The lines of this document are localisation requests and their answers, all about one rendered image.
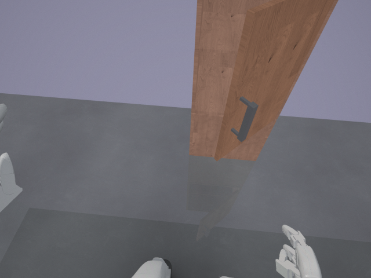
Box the handle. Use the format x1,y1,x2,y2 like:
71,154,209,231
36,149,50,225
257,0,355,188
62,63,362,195
231,96,258,142

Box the right robot hand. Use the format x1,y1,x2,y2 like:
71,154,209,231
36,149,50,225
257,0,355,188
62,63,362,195
275,225,322,278

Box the cupboard door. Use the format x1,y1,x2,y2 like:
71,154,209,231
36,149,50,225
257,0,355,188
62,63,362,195
214,0,334,161

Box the left robot thigh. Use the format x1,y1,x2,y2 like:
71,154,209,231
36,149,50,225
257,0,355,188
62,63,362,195
132,261,171,278

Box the robot left shin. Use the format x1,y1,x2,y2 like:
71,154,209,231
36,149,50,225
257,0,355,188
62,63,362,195
153,258,167,266

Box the left robot hand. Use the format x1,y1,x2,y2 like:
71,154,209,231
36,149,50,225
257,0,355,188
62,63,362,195
0,104,23,212

